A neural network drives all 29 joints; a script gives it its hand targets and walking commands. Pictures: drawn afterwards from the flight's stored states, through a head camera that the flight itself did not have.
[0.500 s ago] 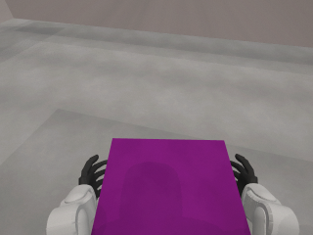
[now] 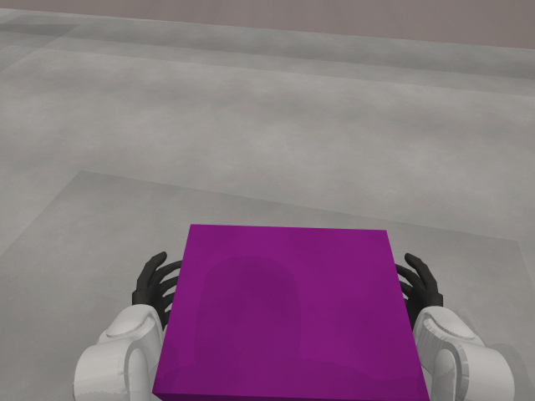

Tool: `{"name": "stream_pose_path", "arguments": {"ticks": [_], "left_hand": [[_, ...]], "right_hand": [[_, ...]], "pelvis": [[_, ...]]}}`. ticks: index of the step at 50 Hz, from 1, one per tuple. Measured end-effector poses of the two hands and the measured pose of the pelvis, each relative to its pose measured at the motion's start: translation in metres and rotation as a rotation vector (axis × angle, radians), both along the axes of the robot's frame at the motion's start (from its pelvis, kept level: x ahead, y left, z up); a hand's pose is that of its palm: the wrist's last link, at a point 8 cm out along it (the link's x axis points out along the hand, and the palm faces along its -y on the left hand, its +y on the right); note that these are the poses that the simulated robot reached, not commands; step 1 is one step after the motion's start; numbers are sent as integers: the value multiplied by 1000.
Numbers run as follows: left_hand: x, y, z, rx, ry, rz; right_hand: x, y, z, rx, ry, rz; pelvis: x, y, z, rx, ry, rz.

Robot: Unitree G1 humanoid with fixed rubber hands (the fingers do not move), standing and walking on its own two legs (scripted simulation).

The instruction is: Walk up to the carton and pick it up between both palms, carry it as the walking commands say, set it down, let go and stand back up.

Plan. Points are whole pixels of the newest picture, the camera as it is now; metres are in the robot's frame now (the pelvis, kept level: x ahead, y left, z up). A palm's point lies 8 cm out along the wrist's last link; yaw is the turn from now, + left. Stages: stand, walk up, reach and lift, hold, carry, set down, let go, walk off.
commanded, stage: carry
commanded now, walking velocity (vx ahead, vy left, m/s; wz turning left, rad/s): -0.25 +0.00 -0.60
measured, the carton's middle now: (283, 334) +0.22 +0.00 +0.01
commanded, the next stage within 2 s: none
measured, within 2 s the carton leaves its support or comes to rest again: neither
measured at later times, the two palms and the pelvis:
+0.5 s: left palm out of the picture +0.11 +0.11 +0.11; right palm out of the picture +0.06 -0.24 +0.10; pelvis -0.14 -0.03 +0.01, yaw -14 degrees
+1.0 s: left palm out of the picture -0.03 +0.04 +0.09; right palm out of the picture -0.21 -0.26 +0.11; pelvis -0.31 +0.00 +0.02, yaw -33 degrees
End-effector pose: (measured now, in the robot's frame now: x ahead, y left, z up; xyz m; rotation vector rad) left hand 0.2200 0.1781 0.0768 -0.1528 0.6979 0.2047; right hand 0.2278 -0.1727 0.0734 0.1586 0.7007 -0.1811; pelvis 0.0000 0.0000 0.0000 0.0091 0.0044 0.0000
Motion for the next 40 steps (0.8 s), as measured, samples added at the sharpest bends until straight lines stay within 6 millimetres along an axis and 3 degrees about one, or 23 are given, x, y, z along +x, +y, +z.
{"name": "stream_pose_path", "arguments": {"ticks": [6, 14, 17, 23, 27, 29, 33, 40], "left_hand": [[-23, -19, -8, -19, -3, -41], [-65, -39, -7, -23, -16, -104], [-82, -45, 1, 7, 0, -138], [-101, -61, 36, 24, -91, -168], [-118, -85, 30, 42, -103, -221], [-129, -102, 18, 40, -73, -249], [-156, -129, -2, 28, 64, -313], [-177, -160, 6, -37, -28, -487]], "right_hand": [[-43, -19, -9, 13, -1, -69], [-101, -38, -1, -4, -14, -109], [-127, -43, 1, 30, -9, -146], [-159, -58, 26, 45, -106, -177], [-187, -81, 22, 5, -113, -190], [-208, -95, 11, -17, -80, -202], [-264, -114, -8, -3, 57, -287], [-344, -122, 12, -6, -42, -510]], "pelvis": [[-35, -5, -6, 16, -1, -32], [-86, -11, -3, 58, -3, -99], [-103, -9, 4, 23, -8, -123], [-130, -20, 14, -12, 16, -209], [-153, -40, 4, 1, 30, -263], [-167, -47, -2, 0, 35, -287], [-193, -44, 8, -3, 39, -321], [-247, -26, 9, 9, 75, -424]]}}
